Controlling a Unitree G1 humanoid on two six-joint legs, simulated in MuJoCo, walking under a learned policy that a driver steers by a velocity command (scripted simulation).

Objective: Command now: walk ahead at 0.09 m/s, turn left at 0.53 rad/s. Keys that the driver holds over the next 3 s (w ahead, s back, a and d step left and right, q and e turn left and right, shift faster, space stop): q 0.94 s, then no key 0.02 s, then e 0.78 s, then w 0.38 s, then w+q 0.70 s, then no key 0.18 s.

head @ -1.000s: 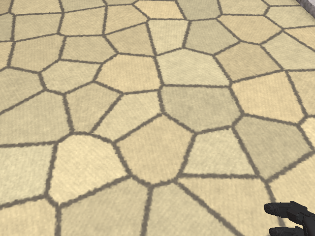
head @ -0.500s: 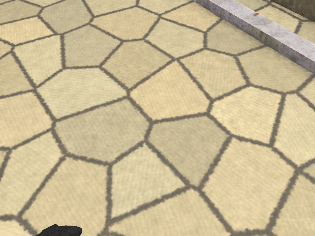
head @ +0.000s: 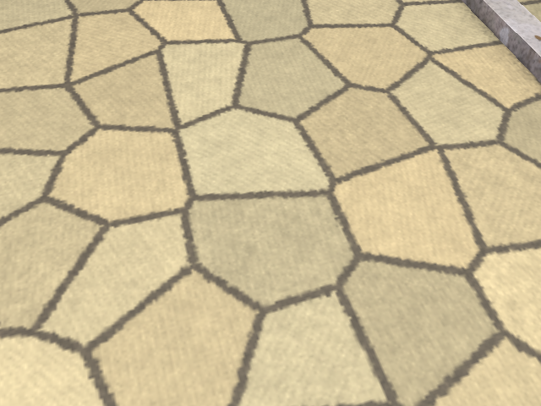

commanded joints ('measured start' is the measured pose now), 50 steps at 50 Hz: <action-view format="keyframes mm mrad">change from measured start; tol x16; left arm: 1 0 98 20 -88 5 10 -1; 50 -27 172 41 -169 -2 56 -18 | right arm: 1 112 -168 -48 -34 17 30 -23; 43 14 -120 -22 -101 9 75 23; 46 127 -366 -78 -98 2 42 4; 50 -30 -165 -18 -105 10 46 -23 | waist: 1 -35 39 -141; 20 10 152 -136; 23 -10 -231 -88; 41 30 -192 -122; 44 -34 -72 -141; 46 -65 298 -132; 50 7 151 -70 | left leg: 1 286 335 -447 -296 373 232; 12 170 185 -471 -382 -160 115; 21 48 102 -554 -318 -179 -7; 23 -182 -164 -191 110 -347 -106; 28 -112 -49 -150 567 -203 -141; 41 94 18 8 77 -270 -122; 44 323 25 -51 -264 -3 -75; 46 408 455 -606 -291 542 157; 50 351 241 -305 -300 454 96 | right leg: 1 -283 -19 156 203 59 15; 17 -91 59 177 -322 153 17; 21 183 76 178 -728 248 -44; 23 188 -355 655 -957 85 -184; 29 157 -182 239 -787 671 -177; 39 257 -261 139 -687 856 -195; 44 98 -242 42 -465 627 -69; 46 -290 13 34 -65 -102 33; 50 -244 -45 137 -23 155 29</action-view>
